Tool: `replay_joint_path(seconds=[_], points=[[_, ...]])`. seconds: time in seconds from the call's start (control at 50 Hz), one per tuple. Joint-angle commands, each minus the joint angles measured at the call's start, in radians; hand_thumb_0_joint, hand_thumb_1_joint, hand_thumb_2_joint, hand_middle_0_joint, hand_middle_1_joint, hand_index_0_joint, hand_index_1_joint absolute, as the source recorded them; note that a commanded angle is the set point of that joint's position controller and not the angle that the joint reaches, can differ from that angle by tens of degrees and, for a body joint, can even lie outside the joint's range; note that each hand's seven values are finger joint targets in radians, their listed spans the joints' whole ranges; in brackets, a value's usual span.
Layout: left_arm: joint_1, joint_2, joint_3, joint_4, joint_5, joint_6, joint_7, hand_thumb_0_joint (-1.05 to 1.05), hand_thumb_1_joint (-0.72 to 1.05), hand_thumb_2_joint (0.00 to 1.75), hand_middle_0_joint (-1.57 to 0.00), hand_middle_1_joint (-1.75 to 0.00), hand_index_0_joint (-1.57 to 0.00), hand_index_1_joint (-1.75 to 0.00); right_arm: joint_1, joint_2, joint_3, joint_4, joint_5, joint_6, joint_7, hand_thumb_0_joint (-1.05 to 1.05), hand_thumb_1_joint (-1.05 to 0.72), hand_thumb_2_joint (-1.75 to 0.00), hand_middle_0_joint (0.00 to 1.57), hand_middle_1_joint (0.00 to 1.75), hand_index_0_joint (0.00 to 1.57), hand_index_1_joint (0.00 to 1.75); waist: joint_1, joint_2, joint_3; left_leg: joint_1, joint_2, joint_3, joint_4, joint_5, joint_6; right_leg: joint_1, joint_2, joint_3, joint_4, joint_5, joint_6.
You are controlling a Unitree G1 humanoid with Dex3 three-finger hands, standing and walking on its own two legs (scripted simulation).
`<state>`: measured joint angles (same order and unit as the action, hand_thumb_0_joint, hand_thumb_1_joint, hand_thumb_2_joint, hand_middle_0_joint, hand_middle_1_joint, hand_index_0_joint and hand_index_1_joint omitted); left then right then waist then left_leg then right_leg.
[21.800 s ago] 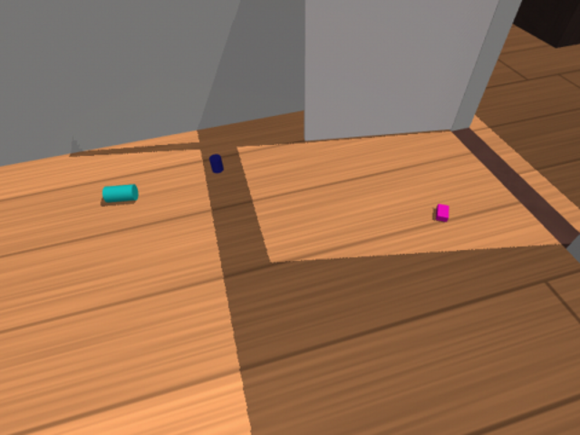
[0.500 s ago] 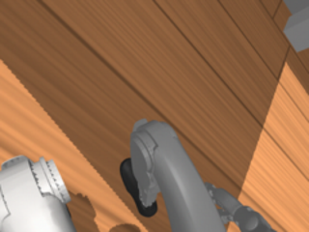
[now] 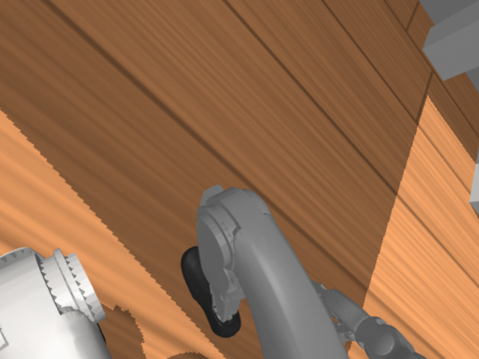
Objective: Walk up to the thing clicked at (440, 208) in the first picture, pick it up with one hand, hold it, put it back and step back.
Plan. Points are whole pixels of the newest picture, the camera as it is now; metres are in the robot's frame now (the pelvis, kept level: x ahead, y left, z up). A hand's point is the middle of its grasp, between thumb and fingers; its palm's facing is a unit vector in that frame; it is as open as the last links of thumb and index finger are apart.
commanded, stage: rest palm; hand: left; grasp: from above
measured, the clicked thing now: out of the picture +0.43 +0.39 -0.29
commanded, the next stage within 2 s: close in 0.32 s
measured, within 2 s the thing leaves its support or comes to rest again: neither
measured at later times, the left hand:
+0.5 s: hand out of the picture +0.41 +0.37 -0.24, palm faces -0.42 -0.11 -0.90, open 13.4 cm
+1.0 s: hand out of the picture +0.41 +0.37 -0.25, palm faces -0.46 -0.12 -0.88, open 11.2 cm
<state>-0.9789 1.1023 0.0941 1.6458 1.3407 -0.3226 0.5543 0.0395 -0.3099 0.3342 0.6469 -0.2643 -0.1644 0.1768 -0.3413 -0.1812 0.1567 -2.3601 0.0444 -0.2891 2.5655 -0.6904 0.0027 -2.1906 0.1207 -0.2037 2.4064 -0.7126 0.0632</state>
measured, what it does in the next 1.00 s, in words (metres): stands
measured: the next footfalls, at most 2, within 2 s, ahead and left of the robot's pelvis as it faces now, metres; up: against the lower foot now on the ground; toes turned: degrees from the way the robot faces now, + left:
none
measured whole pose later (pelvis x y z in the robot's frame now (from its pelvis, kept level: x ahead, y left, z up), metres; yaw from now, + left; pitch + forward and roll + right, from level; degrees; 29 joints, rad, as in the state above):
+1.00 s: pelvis +0.00 +0.00 +0.00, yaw +0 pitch +25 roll -15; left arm -0.95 1.10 0.10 1.62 1.34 -0.37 0.56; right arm 0.02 -0.32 0.35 0.64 -0.28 -0.16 0.19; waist -0.33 -0.19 0.18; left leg -2.35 0.05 -0.30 2.57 -0.70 -0.01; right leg -2.18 0.12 -0.21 2.41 -0.71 0.06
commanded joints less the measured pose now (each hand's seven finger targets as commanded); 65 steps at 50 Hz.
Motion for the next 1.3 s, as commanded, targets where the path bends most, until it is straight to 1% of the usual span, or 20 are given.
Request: replay_joint_path(seconds=[0.0, 0.06, 0.12, 0.18, 0.26, 0.38, 0.42, 0.52, 0.6, 0.68, 0.78, 0.8, 0.82, 0.86, 1.0, 1.02, 1.08, 1.12, 1.26, 1.28], points=[[-0.225, 0.239, 0.013, -0.140, -0.046, -0.016, 0.011, 0.00, -0.42, 0.88, -0.17, -0.87, -0.16, -0.88, 0.141, -0.337, -0.106, 0.000, 0.007, 0.004, -0.011, 0.00, -0.91, -0.91, 0.20, 0.30, 0.20, 0.30, -0.015, 0.599, -0.612, 0.562, 0.036, 0.086, -0.271, 0.224, -0.005, 0.264, 0.017, -0.094, -0.200, 0.293, -0.081], [-0.158, 0.282, 0.034, -0.075, -0.025, -0.026, 0.000, 0.00, -0.40, 0.88, -0.17, -0.87, -0.16, -0.88, 0.143, -0.342, -0.099, -0.003, 0.005, 0.015, -0.013, 0.00, -0.90, -0.90, 0.20, 0.30, 0.20, 0.30, -0.014, 0.587, -0.615, 0.569, 0.041, 0.082, -0.257, 0.248, -0.003, 0.276, 0.018, -0.095, -0.192, 0.306, -0.079], [-0.207, 0.245, 0.017, -0.149, -0.044, -0.055, 0.000, 0.00, -0.40, 0.88, -0.17, -0.86, -0.16, -0.87, 0.151, -0.340, -0.099, -0.008, 0.001, 0.022, -0.012, 0.00, -0.90, -0.90, 0.20, 0.30, 0.20, 0.30, -0.024, 0.581, -0.590, 0.548, 0.035, 0.090, -0.260, 0.237, 0.000, 0.286, 0.019, -0.096, -0.210, 0.301, -0.077], [-0.154, 0.274, 0.035, -0.106, -0.025, -0.068, 0.005, 0.00, -0.42, 0.89, -0.15, -0.89, -0.14, -0.90, 0.138, -0.343, -0.093, -0.010, -0.003, 0.025, -0.014, 0.00, -0.90, -0.90, 0.20, 0.30, 0.20, 0.30, -0.013, 0.567, -0.606, 0.569, 0.042, 0.086, -0.258, 0.228, 0.003, 0.293, 0.023, -0.096, -0.209, 0.288, -0.078], [-0.195, 0.267, 0.035, -0.160, -0.021, -0.095, 0.037, 0.00, -0.41, 0.90, -0.16, -0.87, -0.15, -0.88, 0.132, -0.344, -0.093, 0.002, -0.012, 0.030, -0.016, 0.00, -0.90, -0.90, 0.20, 0.30, 0.20, 0.30, -0.014, 0.568, -0.620, 0.569, 0.041, 0.084, -0.255, 0.227, 0.002, 0.291, 0.025, -0.103, -0.210, 0.287, -0.077], [-0.195, 0.257, 0.025, -0.156, -0.008, -0.061, 0.088, 0.00, -0.40, 0.88, -0.17, -0.85, -0.16, -0.86, 0.121, -0.337, -0.099, 0.035, -0.018, 0.023, -0.017, 0.00, -0.90, -0.90, 0.20, 0.30, 0.20, 0.30, 0.006, 0.564, -0.640, 0.543, 0.041, 0.102, -0.247, 0.217, 0.002, 0.300, 0.033, -0.083, -0.226, 0.286, -0.081], [-0.203, 0.246, 0.019, -0.128, -0.005, -0.041, 0.095, 0.00, -0.31, 0.83, -0.20, -0.86, -0.21, -0.85, 0.132, -0.337, -0.102, 0.037, -0.021, 0.018, -0.014, 0.00, -0.89, -0.90, 0.20, 0.30, 0.20, 0.30, -0.007, 0.572, -0.615, 0.537, 0.038, 0.100, -0.252, 0.210, 0.000, 0.270, 0.027, -0.090, -0.211, 0.280, -0.082], [-0.236, 0.222, -0.020, -0.101, -0.015, -0.009, 0.073, 0.00, -0.22, 0.76, -0.27, -0.82, -0.28, -0.80, 0.127, -0.343, -0.102, 0.029, -0.007, 0.001, -0.010, 0.00, -0.89, -0.90, 0.20, 0.30, 0.20, 0.30, -0.021, 0.566, -0.581, 0.520, 0.037, 0.087, -0.259, 0.180, -0.002, 0.237, 0.022, -0.093, -0.199, 0.266, -0.084], [-0.211, 0.241, -0.004, -0.067, -0.030, -0.001, 0.053, 0.00, -0.15, 0.70, -0.31, -0.80, -0.33, -0.77, 0.112, -0.348, -0.100, 0.004, -0.001, -0.009, -0.013, 0.00, -0.89, -0.90, 0.20, 0.30, 0.20, 0.30, -0.017, 0.550, -0.581, 0.505, 0.039, 0.087, -0.266, 0.148, 0.000, 0.252, 0.024, -0.086, -0.210, 0.238, -0.084], [-0.209, 0.246, 0.007, -0.100, -0.044, -0.013, 0.037, 0.00, -0.11, 0.66, -0.33, -0.78, -0.36, -0.74, 0.117, -0.346, -0.096, -0.001, -0.001, -0.007, -0.013, 0.00, -0.89, -0.90, 0.20, 0.30, 0.20, 0.30, -0.008, 0.579, -0.626, 0.549, 0.040, 0.083, -0.264, 0.201, -0.007, 0.277, 0.024, -0.092, -0.197, 0.283, -0.083], [-0.215, 0.258, 0.009, -0.137, -0.036, -0.033, 0.031, 0.00, -0.06, 0.62, -0.38, -0.72, -0.41, -0.69, 0.134, -0.348, -0.091, 0.003, -0.002, -0.002, -0.009, 0.00, -0.89, -0.90, 0.20, 0.30, 0.20, 0.30, -0.017, 0.598, -0.612, 0.553, 0.038, 0.092, -0.251, 0.235, -0.005, 0.292, 0.022, -0.093, -0.199, 0.307, -0.080], [-0.189, 0.279, 0.038, -0.123, -0.040, -0.035, 0.036, 0.00, -0.04, 0.61, -0.40, -0.72, -0.42, -0.68, 0.125, -0.352, -0.089, -0.008, -0.005, 0.000, -0.009, 0.00, -0.89, -0.90, 0.20, 0.30, 0.20, 0.30, -0.007, 0.581, -0.633, 0.559, 0.041, 0.087, -0.250, 0.252, -0.004, 0.307, 0.025, -0.097, -0.200, 0.319, -0.077], [-0.186, 0.266, 0.025, -0.131, -0.037, -0.039, 0.036, 0.00, -0.04, 0.61, -0.41, -0.69, -0.43, -0.67, 0.128, -0.350, -0.093, 0.003, -0.003, 0.001, -0.008, 0.00, -0.89, -0.90, 0.20, 0.30, 0.20, 0.30, -0.006, 0.576, -0.626, 0.551, 0.039, 0.094, -0.243, 0.253, 0.000, 0.298, 0.025, -0.095, -0.200, 0.319, -0.078], [-0.158, 0.284, 0.048, -0.096, -0.028, -0.042, 0.045, 0.00, 0.00, 0.58, -0.43, -0.68, -0.46, -0.65, 0.128, -0.350, -0.088, -0.005, -0.007, 0.005, -0.007, 0.00, -0.89, -0.90, 0.20, 0.30, 0.20, 0.30, -0.007, 0.573, -0.617, 0.545, 0.043, 0.090, -0.246, 0.244, -0.001, 0.314, 0.026, -0.093, -0.202, 0.311, -0.077], [-0.211, 0.260, 0.031, -0.157, -0.032, -0.047, 0.057, 0.00, 0.05, 0.53, -0.47, -0.63, -0.50, -0.60, 0.147, -0.351, -0.093, 0.017, -0.013, 0.002, -0.004, 0.00, -0.89, -0.90, 0.20, 0.30, 0.20, 0.30, -0.022, 0.582, -0.630, 0.570, 0.043, 0.087, -0.241, 0.261, -0.001, 0.301, 0.026, -0.101, -0.201, 0.325, -0.074], [-0.166, 0.252, 0.026, -0.097, -0.023, -0.037, 0.055, 0.00, 0.07, 0.52, -0.48, -0.63, -0.51, -0.59, 0.128, -0.350, -0.093, 0.006, -0.014, -0.002, -0.002, 0.00, -0.89, -0.90, 0.20, 0.30, 0.20, 0.30, -0.020, 0.567, -0.606, 0.556, 0.043, 0.086, -0.238, 0.237, 0.000, 0.283, 0.025, -0.099, -0.196, 0.305, -0.076], [-0.196, 0.247, 0.017, -0.131, -0.039, -0.039, 0.057, 0.00, 0.11, 0.49, -0.50, -0.61, -0.54, -0.57, 0.127, -0.348, -0.096, 0.026, -0.014, 0.002, -0.005, 0.00, -0.89, -0.90, 0.20, 0.30, 0.20, 0.30, -0.011, 0.551, -0.591, 0.516, 0.041, 0.087, -0.254, 0.190, -0.003, 0.276, 0.029, -0.100, -0.213, 0.265, -0.081], [-0.211, 0.260, 0.009, -0.137, -0.021, -0.033, 0.046, 0.00, 0.12, 0.48, -0.52, -0.60, -0.55, -0.56, 0.133, -0.352, -0.097, 0.004, -0.008, -0.002, -0.006, 0.00, -0.89, -0.90, 0.20, 0.30, 0.20, 0.30, -0.016, 0.576, -0.592, 0.531, 0.040, 0.093, -0.254, 0.189, -0.001, 0.271, 0.027, -0.093, -0.207, 0.268, -0.081], [-0.200, 0.254, 0.015, -0.120, -0.037, -0.028, 0.036, 0.00, 0.19, 0.42, -0.57, -0.54, -0.61, -0.50, 0.129, -0.347, -0.097, 0.007, -0.002, -0.006, -0.008, 0.00, -0.89, -0.90, 0.20, 0.30, 0.20, 0.30, -0.015, 0.565, -0.600, 0.537, 0.039, 0.087, -0.246, 0.212, -0.001, 0.269, 0.022, -0.094, -0.196, 0.288, -0.078], [-0.199, 0.269, 0.033, -0.130, -0.045, -0.031, 0.037, 0.00, 0.19, 0.42, -0.59, -0.53, -0.62, -0.49, 0.127, -0.355, -0.096, 0.001, -0.004, -0.004, -0.010, 0.00, -0.89, -0.90, 0.20, 0.30, 0.20, 0.30, -0.014, 0.555, -0.617, 0.541, 0.042, 0.087, -0.247, 0.219, 0.000, 0.292, 0.027, -0.097, -0.207, 0.294, -0.075]])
